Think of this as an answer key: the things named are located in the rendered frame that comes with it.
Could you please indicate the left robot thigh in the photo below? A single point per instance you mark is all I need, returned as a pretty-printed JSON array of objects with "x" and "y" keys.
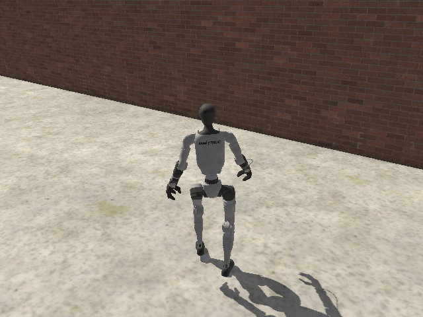
[{"x": 196, "y": 192}]

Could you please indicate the left robot hand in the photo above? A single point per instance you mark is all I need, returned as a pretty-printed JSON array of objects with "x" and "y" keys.
[{"x": 170, "y": 190}]

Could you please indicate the right robot upper arm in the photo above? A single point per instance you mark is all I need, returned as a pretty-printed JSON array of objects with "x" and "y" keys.
[{"x": 234, "y": 146}]

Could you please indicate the left robot upper arm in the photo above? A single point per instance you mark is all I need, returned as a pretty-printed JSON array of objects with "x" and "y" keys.
[{"x": 184, "y": 151}]

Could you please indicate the right robot hand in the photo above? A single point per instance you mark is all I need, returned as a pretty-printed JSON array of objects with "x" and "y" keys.
[{"x": 249, "y": 174}]

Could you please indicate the robot left forearm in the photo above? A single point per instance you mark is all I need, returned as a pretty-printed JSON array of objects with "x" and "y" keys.
[{"x": 176, "y": 176}]

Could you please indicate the humanoid robot head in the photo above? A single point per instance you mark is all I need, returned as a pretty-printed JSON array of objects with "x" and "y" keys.
[{"x": 207, "y": 115}]

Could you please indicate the robot right forearm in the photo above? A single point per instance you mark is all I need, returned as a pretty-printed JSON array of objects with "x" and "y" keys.
[{"x": 245, "y": 166}]

